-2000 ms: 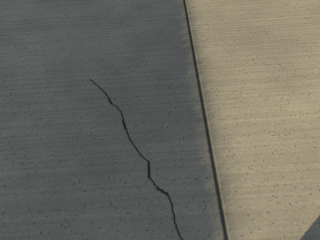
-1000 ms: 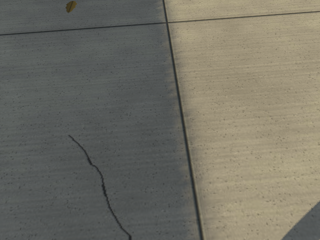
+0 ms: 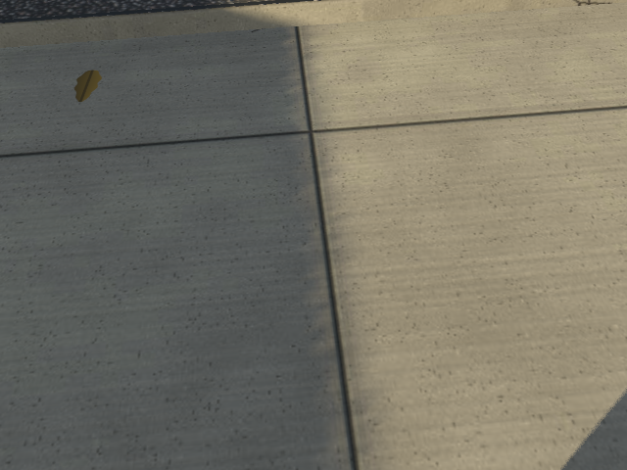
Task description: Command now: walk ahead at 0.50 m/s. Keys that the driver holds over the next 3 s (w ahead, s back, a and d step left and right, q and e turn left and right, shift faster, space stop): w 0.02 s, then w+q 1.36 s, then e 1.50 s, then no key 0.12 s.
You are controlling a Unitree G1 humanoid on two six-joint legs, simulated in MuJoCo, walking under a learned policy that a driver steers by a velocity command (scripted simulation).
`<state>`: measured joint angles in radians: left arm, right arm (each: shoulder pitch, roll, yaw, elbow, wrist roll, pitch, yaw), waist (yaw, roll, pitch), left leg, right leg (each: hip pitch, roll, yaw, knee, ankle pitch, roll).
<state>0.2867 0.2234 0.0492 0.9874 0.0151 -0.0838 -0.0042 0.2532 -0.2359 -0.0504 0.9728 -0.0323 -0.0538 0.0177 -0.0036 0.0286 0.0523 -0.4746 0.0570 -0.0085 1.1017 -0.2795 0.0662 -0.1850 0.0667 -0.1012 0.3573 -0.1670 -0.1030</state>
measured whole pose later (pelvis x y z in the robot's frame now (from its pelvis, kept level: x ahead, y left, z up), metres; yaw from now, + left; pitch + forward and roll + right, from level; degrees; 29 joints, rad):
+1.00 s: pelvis +0.55 +0.09 -0.01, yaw +30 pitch +1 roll +0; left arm 0.09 0.25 0.03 0.75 0.04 -0.06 0.01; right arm 0.37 -0.30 -0.08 0.88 -0.01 -0.04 0.00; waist -0.07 0.02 0.05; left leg -0.28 -0.09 -0.09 1.10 -0.41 0.09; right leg -0.38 0.01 -0.04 0.54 -0.18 -0.03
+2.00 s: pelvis +0.82 +0.33 -0.02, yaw +32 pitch +0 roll +0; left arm 0.20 0.22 0.05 0.77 0.03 0.02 -0.01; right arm 0.23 -0.25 -0.05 0.85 -0.02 0.01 -0.04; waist 0.00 0.03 0.06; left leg -0.25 0.05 0.24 0.75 -0.47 0.04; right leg -0.34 0.02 -0.08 0.62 -0.27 -0.08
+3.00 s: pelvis +0.80 +0.34 -0.01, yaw -2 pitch +0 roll +1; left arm 0.18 0.28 0.05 0.69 0.01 0.04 -0.02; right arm 0.23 -0.31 -0.06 0.74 -0.02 0.06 -0.01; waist -0.02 0.05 0.07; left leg -0.40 0.06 0.06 0.95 -0.49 -0.02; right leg -0.23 0.05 -0.01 0.53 -0.29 -0.07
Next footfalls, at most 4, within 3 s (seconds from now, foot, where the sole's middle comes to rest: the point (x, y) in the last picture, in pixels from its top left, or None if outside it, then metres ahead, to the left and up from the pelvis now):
0.36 left None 0.35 0.11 -0.78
0.90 right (315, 377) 0.70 0.05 -0.78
1.42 left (172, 353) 0.77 0.39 -0.78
1.96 right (216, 297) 0.93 0.30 -0.78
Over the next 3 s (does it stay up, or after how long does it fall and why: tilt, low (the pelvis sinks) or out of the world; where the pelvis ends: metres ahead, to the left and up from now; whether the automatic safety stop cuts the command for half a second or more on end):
stays up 0.80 0.34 -0.01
